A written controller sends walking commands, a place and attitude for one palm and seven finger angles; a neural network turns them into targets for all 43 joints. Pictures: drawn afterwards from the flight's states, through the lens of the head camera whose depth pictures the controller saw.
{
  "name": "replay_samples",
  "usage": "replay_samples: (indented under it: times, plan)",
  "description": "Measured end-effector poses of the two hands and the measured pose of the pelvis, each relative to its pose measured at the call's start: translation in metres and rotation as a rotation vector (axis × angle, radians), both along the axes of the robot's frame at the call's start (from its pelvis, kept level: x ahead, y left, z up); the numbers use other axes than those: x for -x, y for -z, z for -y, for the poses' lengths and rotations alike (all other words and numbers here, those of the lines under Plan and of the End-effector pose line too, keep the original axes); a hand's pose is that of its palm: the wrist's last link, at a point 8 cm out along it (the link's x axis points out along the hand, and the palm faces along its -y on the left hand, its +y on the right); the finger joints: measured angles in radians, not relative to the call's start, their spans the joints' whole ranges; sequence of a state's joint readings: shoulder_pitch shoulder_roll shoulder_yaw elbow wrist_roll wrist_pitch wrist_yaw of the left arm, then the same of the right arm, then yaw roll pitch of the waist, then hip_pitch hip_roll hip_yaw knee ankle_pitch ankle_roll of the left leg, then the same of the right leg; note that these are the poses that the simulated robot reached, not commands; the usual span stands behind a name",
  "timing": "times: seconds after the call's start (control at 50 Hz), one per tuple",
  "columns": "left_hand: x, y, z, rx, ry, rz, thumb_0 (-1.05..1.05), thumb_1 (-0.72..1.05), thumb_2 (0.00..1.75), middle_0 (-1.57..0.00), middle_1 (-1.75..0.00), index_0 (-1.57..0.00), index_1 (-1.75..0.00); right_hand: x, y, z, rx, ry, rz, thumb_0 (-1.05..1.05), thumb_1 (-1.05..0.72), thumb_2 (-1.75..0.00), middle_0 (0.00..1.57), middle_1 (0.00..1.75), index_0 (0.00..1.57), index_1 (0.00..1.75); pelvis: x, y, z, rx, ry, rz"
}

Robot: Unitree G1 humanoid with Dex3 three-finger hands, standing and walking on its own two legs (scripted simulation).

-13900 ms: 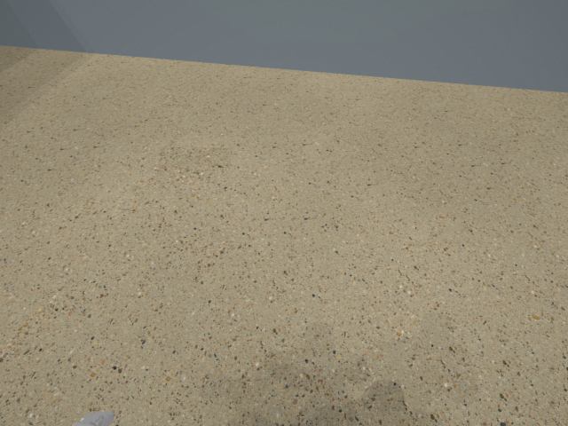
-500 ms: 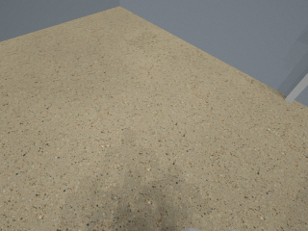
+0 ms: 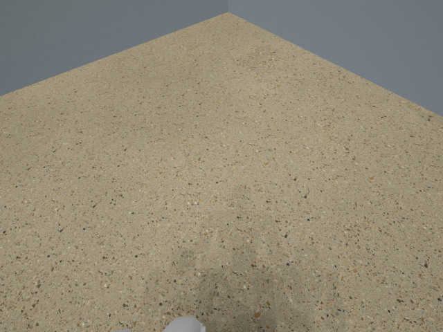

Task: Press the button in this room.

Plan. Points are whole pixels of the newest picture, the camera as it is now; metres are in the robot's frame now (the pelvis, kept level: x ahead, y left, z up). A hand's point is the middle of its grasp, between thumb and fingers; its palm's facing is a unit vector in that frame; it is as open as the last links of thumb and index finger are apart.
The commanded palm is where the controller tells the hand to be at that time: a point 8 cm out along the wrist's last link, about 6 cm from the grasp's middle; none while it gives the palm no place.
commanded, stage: turn or walk to find it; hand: left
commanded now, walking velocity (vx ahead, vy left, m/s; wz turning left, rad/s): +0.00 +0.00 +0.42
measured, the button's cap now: out of the picture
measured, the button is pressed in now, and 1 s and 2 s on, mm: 0 0 0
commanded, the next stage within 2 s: stand and wait in 1.74 s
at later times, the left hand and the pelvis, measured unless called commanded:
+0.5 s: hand out of the picture +0.00 +0.27 -0.17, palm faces +0.25 -0.93 -0.27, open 7.4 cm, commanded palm none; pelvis -0.02 +0.04 +0.00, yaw +12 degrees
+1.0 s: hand out of the picture -0.06 +0.18 -0.15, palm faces +0.45 -0.85 -0.28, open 7.3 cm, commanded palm none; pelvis -0.02 -0.02 +0.00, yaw +26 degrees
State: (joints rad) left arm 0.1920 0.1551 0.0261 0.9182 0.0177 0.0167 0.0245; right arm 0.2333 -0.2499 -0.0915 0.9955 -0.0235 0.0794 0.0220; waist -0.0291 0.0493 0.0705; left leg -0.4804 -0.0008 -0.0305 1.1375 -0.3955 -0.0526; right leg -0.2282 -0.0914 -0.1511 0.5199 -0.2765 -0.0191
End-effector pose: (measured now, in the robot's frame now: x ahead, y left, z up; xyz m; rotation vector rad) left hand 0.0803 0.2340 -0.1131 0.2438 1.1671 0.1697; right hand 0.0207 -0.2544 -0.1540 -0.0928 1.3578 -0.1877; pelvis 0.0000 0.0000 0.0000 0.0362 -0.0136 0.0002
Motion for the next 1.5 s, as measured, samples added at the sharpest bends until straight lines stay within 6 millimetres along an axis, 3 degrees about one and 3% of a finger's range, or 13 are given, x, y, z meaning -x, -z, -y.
replay_samples:
  times: [0.1,0.28,0.42,0.54,0.68,0.8,0.92,1.04,1.18,1.24,1.38,1.5]
  plan:
    - [0.033,0.008,-0.011,0.018,-0.069,-0.045,0.01,0.90,0.90,-0.20,-0.30,-0.20,-0.30,-0.011,-0.005,-0.007,0.017,-0.069,-0.022,0.01,-0.91,-0.90,0.20,0.30,0.19,0.30,0.004,0.000,-0.006,-0.001,-0.051,-0.007]
    - [0.100,0.044,-0.064,0.044,-0.219,-0.152,0.01,0.90,0.90,-0.20,-0.30,-0.20,-0.30,-0.070,-0.015,-0.050,0.079,-0.224,0.118,0.01,-0.91,-0.90,0.20,0.30,0.19,0.30,0.015,0.016,-0.039,0.024,-0.127,-0.010]
    - [0.107,0.028,-0.080,0.037,-0.272,-0.132,0.01,0.91,0.90,-0.20,-0.30,-0.20,-0.30,-0.085,-0.028,-0.074,0.065,-0.288,0.155,0.00,-0.91,-0.90,0.20,0.30,0.20,0.30,0.016,0.002,-0.044,0.041,-0.177,-0.011]
    - [0.089,0.016,-0.070,0.015,-0.281,-0.058,0.01,0.91,0.90,-0.20,-0.30,-0.20,-0.30,-0.086,-0.020,-0.071,0.025,-0.309,0.144,0.00,-0.91,-0.90,0.20,0.30,0.20,0.30,0.017,0.001,-0.033,0.029,-0.223,-0.014]
    - [0.073,0.006,-0.035,-0.026,-0.289,0.038,0.01,0.91,0.90,-0.20,-0.30,-0.20,-0.30,-0.082,0.009,-0.040,-0.021,-0.323,0.090,0.01,-0.91,-0.90,0.20,0.30,0.20,0.30,0.015,0.012,-0.004,0.017,-0.295,-0.008]
    - [0.100,-0.006,-0.004,-0.020,-0.363,0.024,0.00,0.90,0.90,-0.20,-0.30,-0.20,-0.30,-0.087,0.006,-0.021,-0.022,-0.374,0.041,0.01,-0.91,-0.90,0.20,0.30,0.19,0.30,0.016,0.001,0.011,-0.014,-0.358,0.000]
    - [0.138,-0.003,0.013,-0.003,-0.448,-0.031,0.00,0.91,0.90,-0.20,-0.30,-0.20,-0.30,-0.094,0.000,-0.016,-0.007,-0.438,0.009,0.01,-0.91,-0.90,0.20,0.30,0.19,0.30,0.018,-0.003,0.018,-0.021,-0.416,-0.002]
    - [0.188,0.007,0.016,0.023,-0.535,-0.097,0.00,0.91,0.90,-0.20,-0.30,-0.20,-0.30,-0.111,-0.005,-0.036,0.011,-0.529,0.024,0.01,-0.91,-0.90,0.20,0.30,0.19,0.30,0.028,-0.001,0.013,-0.009,-0.470,-0.003]
    - [0.255,0.037,0.005,0.073,-0.650,-0.160,0.00,0.90,0.90,-0.20,-0.30,-0.20,-0.30,-0.139,-0.014,-0.092,0.027,-0.655,0.166,0.01,-0.91,-0.90,0.20,0.30,0.19,0.30,0.049,0.014,-0.007,0.030,-0.537,0.004]
    - [0.272,0.042,-0.002,0.083,-0.677,-0.189,0.01,0.90,0.90,-0.20,-0.30,-0.20,-0.30,-0.140,-0.022,-0.110,0.025,-0.687,0.211,0.01,-0.91,-0.90,0.20,0.30,0.19,0.30,0.057,0.013,-0.012,0.025,-0.547,0.013]
    - [0.265,0.027,-0.015,0.073,-0.700,-0.107,0.01,0.91,0.90,-0.20,-0.30,-0.20,-0.30,-0.127,-0.031,-0.123,0.015,-0.727,0.196,0.00,-0.91,-0.90,0.20,0.30,0.20,0.30,0.064,0.001,-0.014,0.041,-0.598,0.012]
    - [0.239,0.017,-0.015,0.039,-0.692,-0.034,0.01,0.91,0.90,-0.20,-0.30,-0.20,-0.30,-0.117,-0.021,-0.107,-0.005,-0.721,0.148,0.00,-0.91,-0.90,0.20,0.30,0.20,0.30,0.063,0.001,-0.002,0.039,-0.643,0.003]
